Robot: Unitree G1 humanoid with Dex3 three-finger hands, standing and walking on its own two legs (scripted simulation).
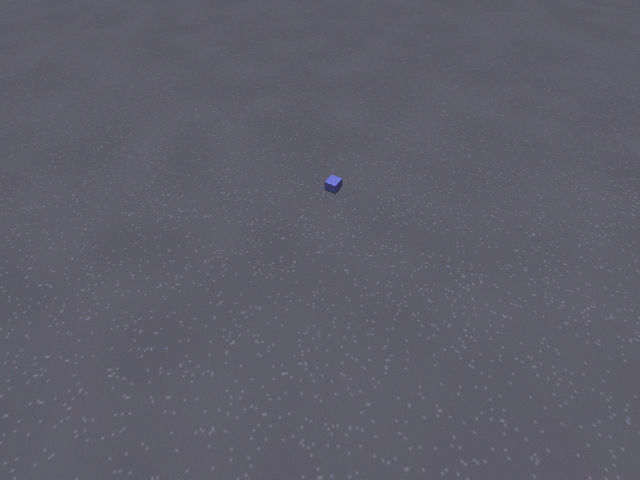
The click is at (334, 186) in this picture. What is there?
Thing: small box
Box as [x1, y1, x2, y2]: [325, 175, 341, 192]
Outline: 331,175 325,181 325,189 335,192 341,185 341,178
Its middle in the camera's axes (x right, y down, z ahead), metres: +0.07 -0.27 +1.92
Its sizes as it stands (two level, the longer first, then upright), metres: 0.070 0.061 0.045
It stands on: the floor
